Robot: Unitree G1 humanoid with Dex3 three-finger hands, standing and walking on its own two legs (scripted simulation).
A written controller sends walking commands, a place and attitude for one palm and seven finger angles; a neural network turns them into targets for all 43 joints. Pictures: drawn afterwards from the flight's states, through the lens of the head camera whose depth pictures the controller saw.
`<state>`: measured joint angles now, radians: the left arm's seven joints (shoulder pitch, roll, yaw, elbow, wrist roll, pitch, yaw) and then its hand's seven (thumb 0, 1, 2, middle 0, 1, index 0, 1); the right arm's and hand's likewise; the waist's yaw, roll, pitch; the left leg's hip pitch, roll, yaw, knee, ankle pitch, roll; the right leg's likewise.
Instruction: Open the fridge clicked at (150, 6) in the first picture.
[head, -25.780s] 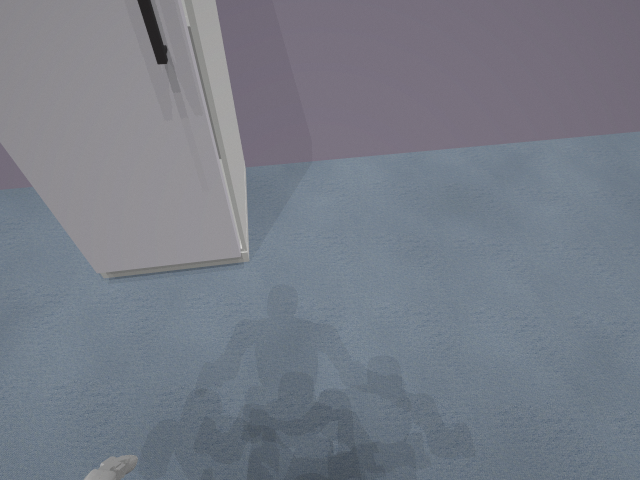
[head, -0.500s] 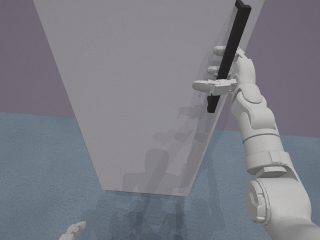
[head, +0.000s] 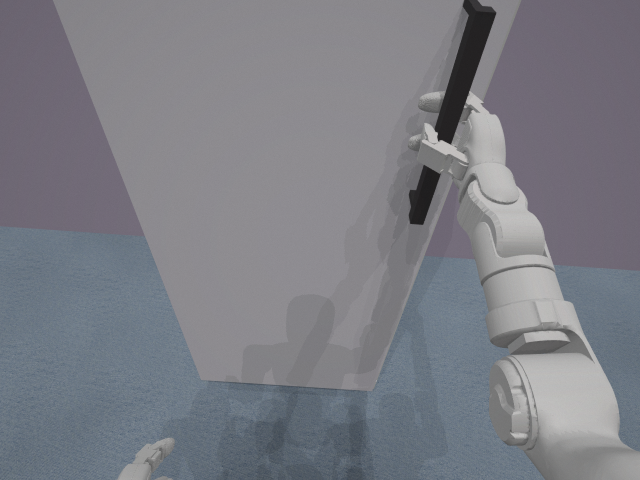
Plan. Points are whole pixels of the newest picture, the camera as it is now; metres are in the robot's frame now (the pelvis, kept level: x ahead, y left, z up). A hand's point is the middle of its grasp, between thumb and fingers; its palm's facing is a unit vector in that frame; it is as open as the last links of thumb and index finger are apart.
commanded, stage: grip the handle and tug to test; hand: right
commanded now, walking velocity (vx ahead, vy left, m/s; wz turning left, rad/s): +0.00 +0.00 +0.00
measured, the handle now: (439, 127) +0.49 -0.11 +0.23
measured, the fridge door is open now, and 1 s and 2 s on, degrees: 0 0 10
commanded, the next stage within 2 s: pull the door a little, standing still in 0.68 s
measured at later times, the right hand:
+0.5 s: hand (426, 149) +0.44 -0.09 +0.23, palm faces +0.01 +1.00 +0.00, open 5.5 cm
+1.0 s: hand (429, 153) +0.43 -0.09 +0.23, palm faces -0.01 +1.00 -0.01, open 5.8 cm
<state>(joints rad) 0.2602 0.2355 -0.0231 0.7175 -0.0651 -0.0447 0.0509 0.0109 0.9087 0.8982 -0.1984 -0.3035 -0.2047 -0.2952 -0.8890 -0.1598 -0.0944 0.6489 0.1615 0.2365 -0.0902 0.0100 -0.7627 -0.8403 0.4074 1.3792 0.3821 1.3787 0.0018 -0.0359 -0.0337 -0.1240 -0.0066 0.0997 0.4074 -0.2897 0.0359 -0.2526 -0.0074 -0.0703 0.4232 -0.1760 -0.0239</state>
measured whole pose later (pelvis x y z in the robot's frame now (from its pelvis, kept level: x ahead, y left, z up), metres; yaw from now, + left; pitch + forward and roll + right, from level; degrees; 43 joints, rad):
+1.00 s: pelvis +0.05 +0.01 +0.00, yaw +1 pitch +0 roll -1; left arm 0.14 0.25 -0.04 0.61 -0.06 0.08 0.05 0.01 0.91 0.90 -0.20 -0.30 -0.20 -0.30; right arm -0.53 -0.17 -0.13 0.09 0.19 0.47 -0.03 0.01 -0.76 -0.81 0.35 1.37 0.31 1.35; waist -0.01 -0.04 -0.07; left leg -0.04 -0.01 0.07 0.38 -0.32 0.03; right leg -0.16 -0.01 -0.07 0.39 -0.23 -0.01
